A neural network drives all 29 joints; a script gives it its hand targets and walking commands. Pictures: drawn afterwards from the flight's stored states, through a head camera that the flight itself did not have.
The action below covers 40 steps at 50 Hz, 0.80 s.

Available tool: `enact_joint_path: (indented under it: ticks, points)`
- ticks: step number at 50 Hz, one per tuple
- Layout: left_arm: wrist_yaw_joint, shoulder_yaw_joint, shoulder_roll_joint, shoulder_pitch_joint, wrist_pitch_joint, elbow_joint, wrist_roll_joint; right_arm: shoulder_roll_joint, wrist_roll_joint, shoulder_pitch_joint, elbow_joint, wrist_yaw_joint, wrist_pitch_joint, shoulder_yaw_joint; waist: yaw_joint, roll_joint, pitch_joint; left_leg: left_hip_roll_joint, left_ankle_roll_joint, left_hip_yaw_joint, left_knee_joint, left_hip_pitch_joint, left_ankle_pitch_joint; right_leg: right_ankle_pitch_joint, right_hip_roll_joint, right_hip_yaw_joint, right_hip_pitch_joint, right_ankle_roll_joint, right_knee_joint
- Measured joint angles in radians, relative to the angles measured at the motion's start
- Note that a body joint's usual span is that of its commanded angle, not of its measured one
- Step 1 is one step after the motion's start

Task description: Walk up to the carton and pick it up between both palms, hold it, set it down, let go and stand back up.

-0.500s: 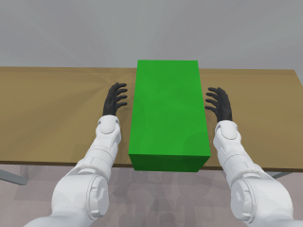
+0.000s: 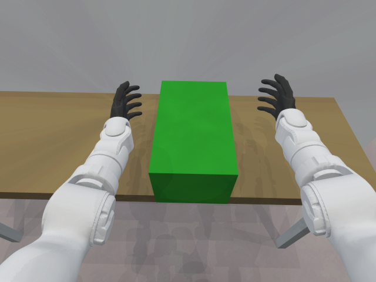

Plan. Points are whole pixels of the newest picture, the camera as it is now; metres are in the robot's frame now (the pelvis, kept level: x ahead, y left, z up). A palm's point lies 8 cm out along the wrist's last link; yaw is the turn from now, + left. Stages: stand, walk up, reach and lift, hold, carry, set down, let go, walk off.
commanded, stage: set down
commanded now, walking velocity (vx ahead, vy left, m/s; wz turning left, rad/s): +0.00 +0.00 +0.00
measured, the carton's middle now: (192, 139) +0.48 +0.00 -0.01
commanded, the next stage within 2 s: none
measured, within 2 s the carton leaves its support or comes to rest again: neither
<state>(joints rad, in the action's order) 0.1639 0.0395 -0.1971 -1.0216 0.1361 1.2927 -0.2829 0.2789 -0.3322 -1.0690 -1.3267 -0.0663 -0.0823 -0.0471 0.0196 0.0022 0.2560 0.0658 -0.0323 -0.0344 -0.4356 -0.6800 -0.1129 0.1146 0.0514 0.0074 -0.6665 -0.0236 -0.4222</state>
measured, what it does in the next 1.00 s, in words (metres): stands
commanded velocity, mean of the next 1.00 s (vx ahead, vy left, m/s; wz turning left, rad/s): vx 0.00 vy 0.00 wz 0.00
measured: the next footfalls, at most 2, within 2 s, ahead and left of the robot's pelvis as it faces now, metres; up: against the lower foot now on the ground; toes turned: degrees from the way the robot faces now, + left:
none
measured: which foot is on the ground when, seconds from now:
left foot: down 0.00-1.00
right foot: down 0.00-1.00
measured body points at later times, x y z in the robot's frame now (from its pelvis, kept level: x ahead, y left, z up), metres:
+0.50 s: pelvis +0.02 +0.01 +0.02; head +0.03 +0.03 +0.47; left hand +0.41 +0.19 +0.07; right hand +0.42 -0.19 +0.08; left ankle +0.04 +0.14 -0.73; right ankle +0.03 -0.10 -0.73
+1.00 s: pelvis +0.02 +0.01 +0.02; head +0.01 +0.01 +0.47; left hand +0.35 +0.18 +0.03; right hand +0.35 -0.20 +0.04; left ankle +0.04 +0.14 -0.73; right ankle +0.03 -0.10 -0.73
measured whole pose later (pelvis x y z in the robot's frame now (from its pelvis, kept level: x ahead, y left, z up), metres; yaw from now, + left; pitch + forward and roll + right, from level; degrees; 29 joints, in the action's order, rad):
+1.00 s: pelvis +0.02 +0.01 +0.02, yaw +1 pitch +2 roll +0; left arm 0.09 -0.05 -0.07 -0.30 0.25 0.85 -0.05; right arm 0.18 -0.21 -0.31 -0.82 -0.07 -0.20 0.01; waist 0.02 -0.01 0.08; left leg 0.04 -0.02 -0.03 -0.29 -0.20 -0.12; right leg 0.13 0.03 0.01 -0.19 -0.02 -0.28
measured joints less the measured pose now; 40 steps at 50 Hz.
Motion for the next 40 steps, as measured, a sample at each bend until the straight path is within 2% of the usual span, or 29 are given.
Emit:
enact_joint_path:
  ticks: [4,8,15,21,24,27,33,36,40]
  points:
    - [-0.018,-0.005,-0.015,-0.022,-0.024,-0.002,-0.015,-0.003,0.001,0.013,0.052,-0.022,0.031,-0.008,0.001,0.007,0.003,-0.001,0.000,0.007,-0.002,0.002,-0.002,0.005,-0.001,-0.005,0.003,-0.002,-0.005]
    - [-0.037,-0.034,-0.023,-0.020,-0.056,-0.038,0.004,-0.005,0.005,0.037,0.112,-0.046,0.059,-0.008,0.001,0.008,-0.004,-0.006,0.001,0.013,0.019,0.039,0.001,0.004,-0.003,-0.009,0.041,-0.002,0.015]
    - [-0.074,-0.111,-0.019,0.059,-0.119,-0.151,0.115,-0.016,0.000,0.086,0.150,-0.073,0.081,-0.003,0.010,0.000,-0.063,-0.013,0.001,0.026,0.067,0.183,0.000,-0.003,-0.008,-0.018,0.202,-0.004,0.088]
    - [-0.113,-0.141,0.029,0.266,-0.124,-0.276,0.211,-0.047,0.026,0.266,0.206,-0.067,0.049,0.041,0.023,-0.017,-0.110,-0.022,0.006,0.034,0.110,0.324,-0.005,-0.009,-0.015,-0.025,0.361,0.001,0.160]
    - [-0.101,-0.127,0.054,0.396,-0.110,-0.358,0.232,-0.065,0.051,0.382,0.260,-0.044,0.023,0.072,0.023,-0.024,-0.135,-0.024,0.008,0.030,0.120,0.371,-0.010,-0.011,-0.017,-0.020,0.411,0.004,0.180]
    - [-0.063,-0.094,0.070,0.502,-0.093,-0.446,0.227,-0.074,0.079,0.477,0.325,-0.016,0.001,0.100,0.020,-0.027,-0.165,-0.025,0.008,0.025,0.122,0.391,-0.011,-0.013,-0.019,-0.015,0.428,0.006,0.182]
    - [0.025,-0.006,0.076,0.592,-0.065,-0.575,0.153,-0.057,0.094,0.572,0.461,0.035,-0.011,0.108,0.008,-0.027,-0.170,-0.023,0.009,0.012,0.105,0.333,-0.006,-0.008,-0.017,-0.003,0.351,0.006,0.135]
    - [0.034,0.009,0.083,0.594,-0.055,-0.587,0.131,-0.045,0.088,0.587,0.499,0.042,-0.012,0.094,0.000,-0.023,-0.136,-0.020,0.008,0.005,0.098,0.298,-0.006,-0.005,-0.014,0.004,0.307,0.004,0.116]
    - [0.007,-0.025,0.106,0.590,-0.020,-0.549,0.161,-0.037,0.079,0.598,0.505,0.030,-0.034,0.069,-0.008,-0.015,-0.114,-0.016,0.007,0.000,0.104,0.317,-0.009,0.000,-0.011,0.010,0.319,0.002,0.114]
